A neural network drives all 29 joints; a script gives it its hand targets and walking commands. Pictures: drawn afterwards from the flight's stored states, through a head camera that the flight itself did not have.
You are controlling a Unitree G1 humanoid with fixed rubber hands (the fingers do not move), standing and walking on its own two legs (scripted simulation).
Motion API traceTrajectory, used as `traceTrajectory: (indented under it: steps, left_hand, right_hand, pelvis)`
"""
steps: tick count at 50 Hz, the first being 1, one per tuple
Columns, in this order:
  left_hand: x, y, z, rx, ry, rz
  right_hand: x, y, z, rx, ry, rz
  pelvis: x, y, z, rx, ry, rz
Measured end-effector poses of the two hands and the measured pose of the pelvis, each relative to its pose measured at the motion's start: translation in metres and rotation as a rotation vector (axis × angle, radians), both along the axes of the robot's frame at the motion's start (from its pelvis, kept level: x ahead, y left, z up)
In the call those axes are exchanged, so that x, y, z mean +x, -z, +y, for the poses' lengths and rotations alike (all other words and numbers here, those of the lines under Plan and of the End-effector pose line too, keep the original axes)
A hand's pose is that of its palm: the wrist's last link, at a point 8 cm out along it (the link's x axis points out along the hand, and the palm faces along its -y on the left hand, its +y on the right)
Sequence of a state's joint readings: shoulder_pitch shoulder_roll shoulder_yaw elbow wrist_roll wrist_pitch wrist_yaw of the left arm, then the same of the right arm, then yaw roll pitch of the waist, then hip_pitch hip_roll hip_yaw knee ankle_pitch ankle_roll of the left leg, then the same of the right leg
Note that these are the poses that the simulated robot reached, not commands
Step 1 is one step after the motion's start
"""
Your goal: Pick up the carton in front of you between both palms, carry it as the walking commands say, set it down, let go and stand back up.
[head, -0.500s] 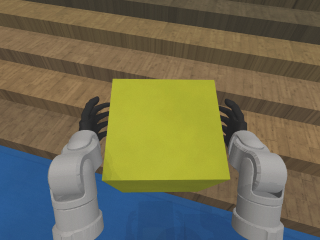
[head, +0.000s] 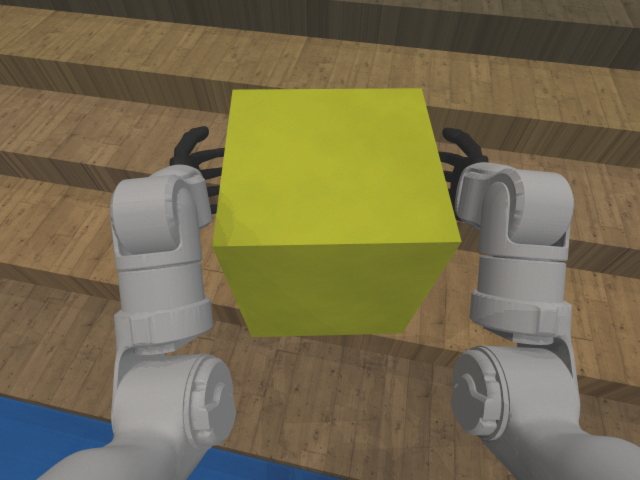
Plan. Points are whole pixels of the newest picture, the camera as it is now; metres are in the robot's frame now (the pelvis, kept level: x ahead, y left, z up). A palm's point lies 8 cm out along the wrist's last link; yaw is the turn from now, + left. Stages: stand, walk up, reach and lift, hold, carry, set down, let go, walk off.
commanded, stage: carry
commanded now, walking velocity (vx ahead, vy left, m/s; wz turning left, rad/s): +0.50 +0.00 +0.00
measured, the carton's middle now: (327, 226) +0.41 +0.01 +0.07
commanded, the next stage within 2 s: none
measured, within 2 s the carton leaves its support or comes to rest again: neither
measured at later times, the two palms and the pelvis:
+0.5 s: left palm out of the picture +0.78 +0.09 +0.23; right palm out of the picture +0.70 -0.20 +0.23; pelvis +0.36 +0.04 +0.13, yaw -5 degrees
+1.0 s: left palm out of the picture +1.07 +0.26 +0.49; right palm out of the picture +1.12 -0.03 +0.49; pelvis +0.71 +0.04 +0.27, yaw -1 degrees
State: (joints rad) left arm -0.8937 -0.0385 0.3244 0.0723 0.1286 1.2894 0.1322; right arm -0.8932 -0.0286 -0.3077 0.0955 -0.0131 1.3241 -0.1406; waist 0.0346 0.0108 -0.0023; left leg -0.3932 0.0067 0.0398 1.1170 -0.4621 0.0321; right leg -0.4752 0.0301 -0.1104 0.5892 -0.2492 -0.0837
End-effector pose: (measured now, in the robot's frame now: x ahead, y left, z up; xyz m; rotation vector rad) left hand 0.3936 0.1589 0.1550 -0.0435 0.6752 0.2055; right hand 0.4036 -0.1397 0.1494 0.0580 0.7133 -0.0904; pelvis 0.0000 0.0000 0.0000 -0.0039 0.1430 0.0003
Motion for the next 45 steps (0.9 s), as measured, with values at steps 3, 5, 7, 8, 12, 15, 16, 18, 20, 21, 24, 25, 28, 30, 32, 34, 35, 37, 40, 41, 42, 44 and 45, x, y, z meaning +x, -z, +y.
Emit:
traceTrajectory:
  steps: [3,5,7,8,12,15,16,18,20,21,24,25,28,30,32,34,35,37,40,41,42,44,45]
  left_hand:
    - [0.025,0.018,0.014,-0.003,-0.052,0.069]
    - [0.044,0.023,0.022,-0.003,-0.075,0.075]
    - [0.069,0.019,0.027,-0.002,-0.092,0.038]
    - [0.084,0.015,0.029,-0.004,-0.097,0.009]
    - [0.158,-0.005,0.032,-0.034,-0.083,-0.111]
    - [0.219,-0.006,0.026,-0.068,-0.03,-0.099]
    - [0.24,-0.005,0.02,-0.074,0.006,-0.068]
    - [0.277,-0.007,0.001,-0.076,0.088,0.0]
    - [0.308,-0.02,-0.023,-0.066,0.164,0.041]
    - [0.324,-0.029,-0.034,-0.064,0.193,0.057]
    - [0.372,-0.063,-0.062,-0.076,0.252,0.059]
    - [0.388,-0.077,-0.069,-0.082,0.268,0.036]
    - [0.438,-0.12,-0.085,-0.096,0.309,-0.078]
    - [0.469,-0.144,-0.089,-0.102,0.314,-0.133]
    - [0.497,-0.164,-0.087,-0.075,0.301,-0.15]
    - [0.519,-0.182,-0.073,-0.013,0.266,-0.124]
    - [0.528,-0.19,-0.061,0.009,0.235,-0.102]
    - [0.54,-0.203,-0.028,0.024,0.153,-0.051]
    - [0.552,-0.23,0.026,0.013,0.018,-0.023]
    - [0.556,-0.242,0.042,0.015,-0.02,-0.033]
    - [0.562,-0.255,0.056,0.02,-0.054,-0.048]
    - [0.578,-0.284,0.078,0.035,-0.11,-0.077]
    - [0.59,-0.297,0.086,0.037,-0.128,-0.09]
  right_hand:
    - [0.04,0.018,0.014,0.013,-0.036,0.07]
    - [0.066,0.023,0.023,0.024,-0.048,0.076]
    - [0.095,0.021,0.029,0.043,-0.048,0.038]
    - [0.11,0.018,0.031,0.055,-0.043,0.008]
    - [0.173,-0.001,0.032,0.058,-0.01,-0.115]
    - [0.216,-0.011,0.025,-0.004,0.026,-0.108]
    - [0.227,-0.014,0.019,-0.035,0.053,-0.081]
    - [0.243,-0.019,0.001,-0.069,0.114,-0.013]
    - [0.251,-0.029,-0.02,-0.079,0.174,0.031]
    - [0.256,-0.037,-0.03,-0.073,0.206,0.047]
    - [0.281,-0.068,-0.053,-0.037,0.3,0.044]
    - [0.293,-0.082,-0.059,-0.028,0.325,0.02]
    - [0.336,-0.13,-0.07,-0.032,0.374,-0.093]
    - [0.37,-0.159,-0.075,-0.042,0.377,-0.148]
    - [0.407,-0.18,-0.076,-0.043,0.348,-0.162]
    - [0.447,-0.195,-0.067,-0.042,0.276,-0.131]
    - [0.467,-0.202,-0.057,-0.052,0.225,-0.107]
    - [0.505,-0.217,-0.027,-0.072,0.118,-0.06]
    - [0.56,-0.249,0.026,-0.094,-0.033,-0.041]
    - [0.578,-0.262,0.043,-0.093,-0.073,-0.055]
    - [0.594,-0.275,0.058,-0.085,-0.107,-0.072]
    - [0.626,-0.298,0.083,-0.055,-0.15,-0.105]
    - [0.641,-0.308,0.091,-0.041,-0.162,-0.118]
  pelvis:
    - [0.036,-0.01,-0.005,0.023,0.026,0.007]
    - [0.06,-0.015,-0.007,0.039,0.032,0.003]
    - [0.085,-0.016,-0.005,0.045,0.033,-0.007]
    - [0.099,-0.017,-0.003,0.044,0.033,-0.011]
    - [0.165,-0.012,0.006,0.036,0.036,-0.009]
    - [0.221,-0.021,0.014,0.074,0.038,-0.009]
    - [0.236,-0.029,0.018,0.074,0.048,-0.008]
    - [0.262,-0.049,0.025,0.046,0.047,-0.009]
    - [0.288,-0.075,0.031,0.036,0.039,-0.005]
    - [0.301,-0.089,0.034,0.028,0.04,-0.002]
    - [0.343,-0.122,0.042,-0.018,0.068,0.007]
    - [0.357,-0.13,0.043,-0.034,0.08,0.001]
    - [0.404,-0.144,0.041,-0.068,0.112,-0.029]
    - [0.438,-0.149,0.035,-0.058,0.131,-0.041]
    - [0.474,-0.158,0.029,-0.07,0.128,-0.05]
    - [0.502,-0.174,0.025,-0.115,0.092,-0.056]
    - [0.514,-0.183,0.022,-0.109,0.076,-0.061]
    - [0.536,-0.203,0.015,-0.087,0.063,-0.069]
    - [0.57,-0.23,0.008,-0.047,0.055,-0.072]
    - [0.581,-0.237,0.008,-0.037,0.051,-0.077]
    - [0.593,-0.244,0.008,-0.029,0.044,-0.083]
    - [0.62,-0.254,0.013,-0.017,0.029,-0.095]
    - [0.635,-0.257,0.016,-0.01,0.023,-0.098]
